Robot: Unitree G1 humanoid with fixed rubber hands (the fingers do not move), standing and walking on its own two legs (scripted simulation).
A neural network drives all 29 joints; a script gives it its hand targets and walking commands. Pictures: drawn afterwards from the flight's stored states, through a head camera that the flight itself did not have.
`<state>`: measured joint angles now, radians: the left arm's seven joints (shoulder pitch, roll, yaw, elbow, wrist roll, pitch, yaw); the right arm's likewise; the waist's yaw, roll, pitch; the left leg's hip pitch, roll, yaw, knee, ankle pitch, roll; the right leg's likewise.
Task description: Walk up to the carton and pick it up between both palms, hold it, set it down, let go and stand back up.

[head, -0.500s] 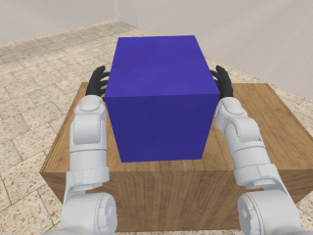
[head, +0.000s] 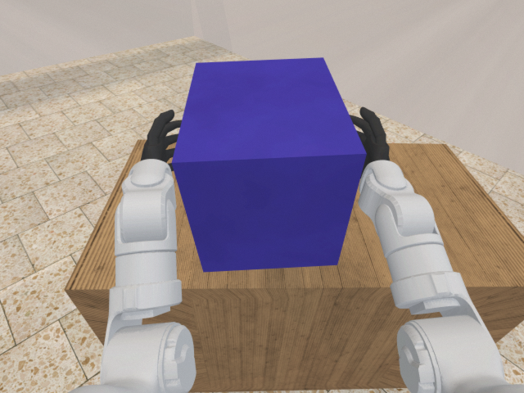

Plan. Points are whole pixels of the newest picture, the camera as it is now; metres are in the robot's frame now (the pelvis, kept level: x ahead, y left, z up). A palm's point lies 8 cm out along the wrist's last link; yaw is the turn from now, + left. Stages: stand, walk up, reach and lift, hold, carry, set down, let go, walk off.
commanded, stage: hold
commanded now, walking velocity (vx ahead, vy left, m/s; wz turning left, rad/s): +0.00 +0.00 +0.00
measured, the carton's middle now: (265, 161) +0.42 +0.00 +0.16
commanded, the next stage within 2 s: none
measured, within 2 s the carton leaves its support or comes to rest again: neither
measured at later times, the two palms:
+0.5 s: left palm (160, 165) +0.36 +0.15 +0.20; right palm (374, 163) +0.36 -0.15 +0.20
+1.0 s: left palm (159, 165) +0.36 +0.15 +0.20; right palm (373, 165) +0.36 -0.15 +0.20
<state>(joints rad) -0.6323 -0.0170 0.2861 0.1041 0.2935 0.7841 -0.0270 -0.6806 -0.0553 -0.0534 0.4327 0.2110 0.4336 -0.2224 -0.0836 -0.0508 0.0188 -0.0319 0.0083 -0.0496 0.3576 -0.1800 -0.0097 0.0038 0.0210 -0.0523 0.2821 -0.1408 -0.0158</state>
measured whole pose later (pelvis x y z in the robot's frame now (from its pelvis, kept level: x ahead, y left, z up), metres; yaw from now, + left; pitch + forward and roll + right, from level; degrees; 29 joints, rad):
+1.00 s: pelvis +0.00 +0.00 +0.00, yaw +0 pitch -8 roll -1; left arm -0.61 -0.03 0.28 0.08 0.29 0.79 -0.02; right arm -0.66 -0.07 -0.03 0.42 0.22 0.44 -0.22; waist -0.09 -0.04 0.02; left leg -0.03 0.01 -0.05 0.36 -0.18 -0.01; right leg 0.01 0.02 -0.05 0.27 -0.14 -0.01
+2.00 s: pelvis +0.00 +0.00 +0.00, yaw +0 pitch -8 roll -1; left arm -0.63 -0.02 0.29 0.10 0.30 0.79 -0.03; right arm -0.68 -0.05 -0.05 0.44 0.21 0.43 -0.22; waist -0.09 -0.04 0.01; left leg -0.03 0.01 -0.05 0.35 -0.18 -0.01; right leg 0.00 0.02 -0.05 0.28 -0.14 -0.01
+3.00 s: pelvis +0.02 +0.00 +0.00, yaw +0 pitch -9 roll -1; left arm -0.55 -0.04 0.24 0.27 0.29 0.46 -0.02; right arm -0.51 0.02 -0.13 0.54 0.06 0.02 -0.16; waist -0.07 -0.08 0.10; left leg 0.04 0.00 -0.05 0.32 -0.19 0.00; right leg 0.07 0.01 -0.06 0.25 -0.16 -0.01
